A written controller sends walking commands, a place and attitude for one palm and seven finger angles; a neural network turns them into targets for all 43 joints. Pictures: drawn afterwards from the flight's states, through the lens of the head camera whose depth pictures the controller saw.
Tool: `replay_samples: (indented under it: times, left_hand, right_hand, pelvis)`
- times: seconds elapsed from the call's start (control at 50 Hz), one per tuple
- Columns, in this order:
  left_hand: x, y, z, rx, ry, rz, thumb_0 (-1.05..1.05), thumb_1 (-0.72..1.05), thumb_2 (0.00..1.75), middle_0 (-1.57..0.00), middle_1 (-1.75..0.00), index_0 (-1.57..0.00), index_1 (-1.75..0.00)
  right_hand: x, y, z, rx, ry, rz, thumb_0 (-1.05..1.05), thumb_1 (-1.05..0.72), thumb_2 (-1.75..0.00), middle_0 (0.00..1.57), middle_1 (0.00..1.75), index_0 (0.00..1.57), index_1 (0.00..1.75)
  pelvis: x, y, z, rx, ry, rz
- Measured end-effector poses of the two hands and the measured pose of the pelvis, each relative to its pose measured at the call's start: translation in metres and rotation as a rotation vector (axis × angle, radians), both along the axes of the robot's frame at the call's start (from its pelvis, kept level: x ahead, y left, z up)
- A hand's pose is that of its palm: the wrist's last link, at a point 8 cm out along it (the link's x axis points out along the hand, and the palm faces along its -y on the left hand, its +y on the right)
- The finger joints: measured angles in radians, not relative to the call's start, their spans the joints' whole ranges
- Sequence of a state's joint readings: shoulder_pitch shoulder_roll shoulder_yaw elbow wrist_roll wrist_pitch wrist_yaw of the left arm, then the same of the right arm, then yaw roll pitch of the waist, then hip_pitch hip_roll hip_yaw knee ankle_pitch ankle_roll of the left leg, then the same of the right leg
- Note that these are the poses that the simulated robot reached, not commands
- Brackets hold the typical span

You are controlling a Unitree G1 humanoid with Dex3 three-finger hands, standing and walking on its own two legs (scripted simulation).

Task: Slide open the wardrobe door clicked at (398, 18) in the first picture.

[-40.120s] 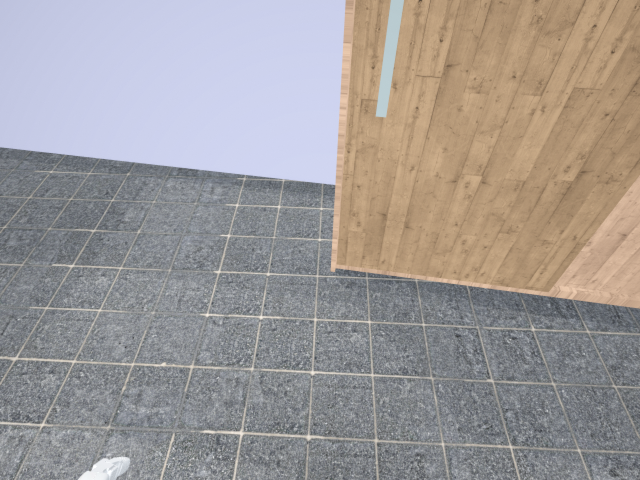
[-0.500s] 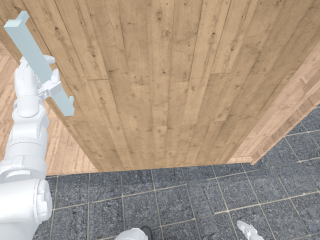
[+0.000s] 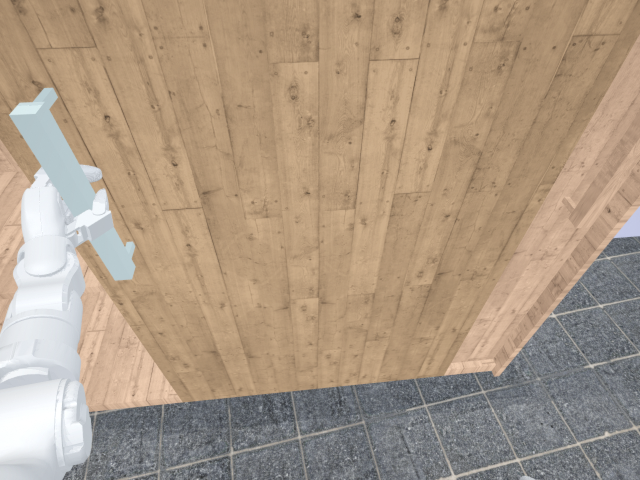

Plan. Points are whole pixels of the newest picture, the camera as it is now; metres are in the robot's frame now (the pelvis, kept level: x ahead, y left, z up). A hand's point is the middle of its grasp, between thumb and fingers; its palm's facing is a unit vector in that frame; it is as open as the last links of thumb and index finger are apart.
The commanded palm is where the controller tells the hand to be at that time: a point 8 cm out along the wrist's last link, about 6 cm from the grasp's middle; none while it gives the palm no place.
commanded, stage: stop walking and hold the door there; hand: left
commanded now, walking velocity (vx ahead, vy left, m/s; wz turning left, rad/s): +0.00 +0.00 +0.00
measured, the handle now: (91, 196) +0.45 +0.33 +0.12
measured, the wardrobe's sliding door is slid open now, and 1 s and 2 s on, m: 0.60 0.60 0.60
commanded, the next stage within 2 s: loosen the grip on the handle in 0.04 s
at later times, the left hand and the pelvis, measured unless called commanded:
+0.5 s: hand (98, 218) +0.40 +0.30 +0.13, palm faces +0.41 -0.89 -0.20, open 11.8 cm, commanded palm +0.36 +0.34 +0.14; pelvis -0.05 +0.01 -0.01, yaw +1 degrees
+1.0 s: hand (80, 223) +0.40 +0.33 +0.12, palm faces +0.46 -0.86 -0.23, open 14.6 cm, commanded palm +0.36 +0.36 +0.14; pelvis -0.04 +0.02 -0.01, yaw +2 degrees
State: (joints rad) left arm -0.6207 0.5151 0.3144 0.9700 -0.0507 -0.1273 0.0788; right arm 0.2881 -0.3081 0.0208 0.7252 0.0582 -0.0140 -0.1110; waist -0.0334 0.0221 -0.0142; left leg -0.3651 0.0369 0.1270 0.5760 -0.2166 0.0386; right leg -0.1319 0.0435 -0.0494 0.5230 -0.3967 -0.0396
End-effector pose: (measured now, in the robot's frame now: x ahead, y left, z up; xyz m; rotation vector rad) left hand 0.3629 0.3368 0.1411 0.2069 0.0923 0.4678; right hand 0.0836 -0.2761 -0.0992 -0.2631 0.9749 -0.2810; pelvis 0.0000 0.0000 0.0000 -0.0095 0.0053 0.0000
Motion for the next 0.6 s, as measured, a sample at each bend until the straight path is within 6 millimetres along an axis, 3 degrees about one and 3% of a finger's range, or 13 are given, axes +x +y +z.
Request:
replay_samples:
  times: [0.14, 0.28, 0.36, 0.5, 0.6]
  left_hand:
    - [0.0, 0.001, -0.001, 0.008, -0.006, -0.014, -0.11, 0.67, 0.78, -0.33, -1.33, -0.33, -1.4]
    - [0.0, 0.01, -0.001, -0.063, 0.016, -0.052, -0.06, 0.52, 0.72, -0.36, -1.34, -0.39, -1.4]
    - [-0.002, 0.005, -0.001, -0.004, 0.005, -0.045, -0.02, 0.32, 0.62, -0.31, -1.29, -0.38, -1.39]
    - [-0.002, 0.005, -0.003, -0.019, -0.014, -0.04, 0.0, -0.21, 0.37, -0.32, -1.3, -0.37, -1.34]
    - [-0.004, 0.012, -0.003, 0.006, 0.009, -0.02, 0.0, -0.42, 0.27, -0.33, -1.28, -0.35, -1.29]
  right_hand:
    - [0.009, 0.017, 0.0, 0.023, -0.027, 0.021, 0.01, -0.9, -0.9, 0.21, 0.3, 0.2, 0.3]
    - [-0.003, 0.023, 0.009, 0.031, -0.046, 0.105, 0.01, -0.9, -0.9, 0.21, 0.3, 0.2, 0.3]
    - [-0.019, 0.016, 0.012, 0.008, -0.042, 0.087, 0.01, -0.9, -0.9, 0.21, 0.3, 0.2, 0.3]
    - [-0.058, 0.008, 0.008, -0.032, 0.033, 0.023, 0.01, -0.9, -0.9, 0.21, 0.3, 0.2, 0.3]
    - [-0.076, 0.014, 0.0, -0.027, 0.077, 0.0, 0.01, -0.9, -0.9, 0.21, 0.3, 0.2, 0.3]
  pelvis:
    - [-0.002, 0.007, 0.0, -0.002, 0.007, -0.007]
    - [-0.024, 0.004, -0.001, 0.006, 0.058, 0.018]
    - [-0.037, 0.006, -0.003, -0.01, 0.071, 0.017]
    - [-0.045, 0.011, -0.006, -0.022, 0.08, 0.022]
    - [-0.045, 0.015, -0.008, -0.025, 0.082, 0.025]
